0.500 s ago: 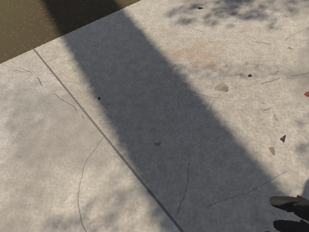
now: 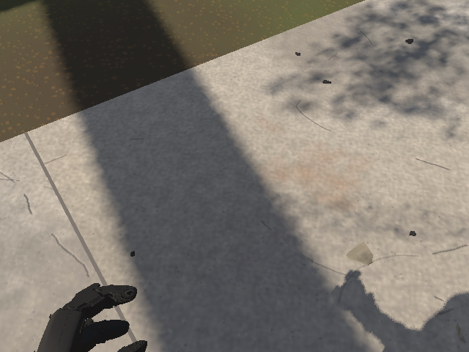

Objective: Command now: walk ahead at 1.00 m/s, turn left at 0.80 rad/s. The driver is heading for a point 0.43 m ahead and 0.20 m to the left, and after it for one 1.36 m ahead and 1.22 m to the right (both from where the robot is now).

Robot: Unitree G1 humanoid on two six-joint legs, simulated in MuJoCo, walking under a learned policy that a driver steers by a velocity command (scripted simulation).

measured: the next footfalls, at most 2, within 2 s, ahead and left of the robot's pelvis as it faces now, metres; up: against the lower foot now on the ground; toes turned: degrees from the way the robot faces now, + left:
right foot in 0.16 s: +0.41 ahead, -0.16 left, +0.00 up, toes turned +17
left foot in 0.58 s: +0.42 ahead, +0.13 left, +0.00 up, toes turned +36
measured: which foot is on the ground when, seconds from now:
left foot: down 0.00-0.16, up 0.18-0.56, down 0.58-0.98, up 1.00-1.00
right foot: up 0.00-0.14, down 0.16-0.58, up 0.60-0.98, down 1.00-1.00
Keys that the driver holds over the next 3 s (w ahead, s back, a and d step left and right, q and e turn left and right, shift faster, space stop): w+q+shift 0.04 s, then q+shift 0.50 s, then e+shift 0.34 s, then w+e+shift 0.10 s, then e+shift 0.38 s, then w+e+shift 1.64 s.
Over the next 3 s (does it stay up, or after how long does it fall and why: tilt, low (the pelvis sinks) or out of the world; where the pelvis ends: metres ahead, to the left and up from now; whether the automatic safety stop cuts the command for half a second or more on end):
stays up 1.37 -0.82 -0.04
